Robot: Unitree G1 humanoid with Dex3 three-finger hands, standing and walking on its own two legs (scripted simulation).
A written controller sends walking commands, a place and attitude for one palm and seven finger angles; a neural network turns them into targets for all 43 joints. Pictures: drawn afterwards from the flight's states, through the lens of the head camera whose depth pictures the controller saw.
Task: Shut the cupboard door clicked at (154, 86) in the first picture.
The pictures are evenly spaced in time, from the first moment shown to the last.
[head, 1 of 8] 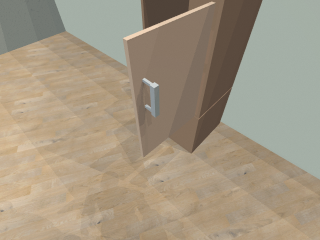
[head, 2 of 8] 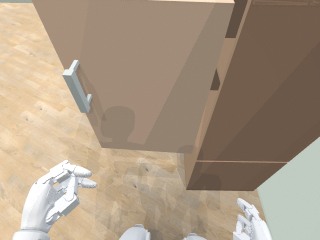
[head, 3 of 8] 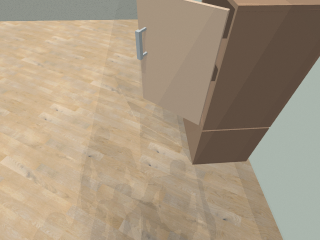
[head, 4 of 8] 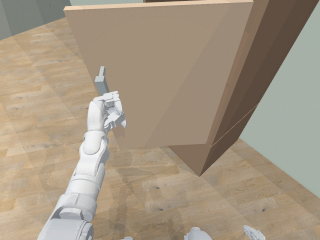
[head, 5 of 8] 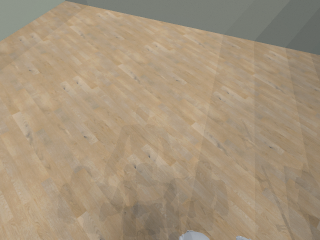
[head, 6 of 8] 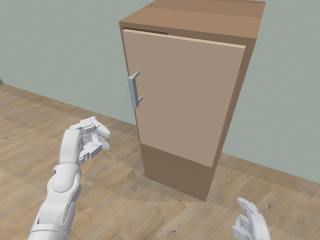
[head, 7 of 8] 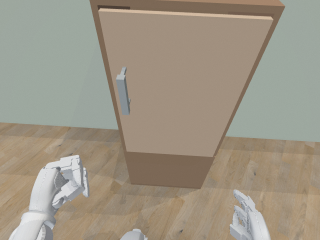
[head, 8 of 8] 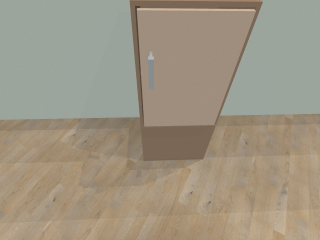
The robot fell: no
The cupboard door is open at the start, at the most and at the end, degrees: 87 87 0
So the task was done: yes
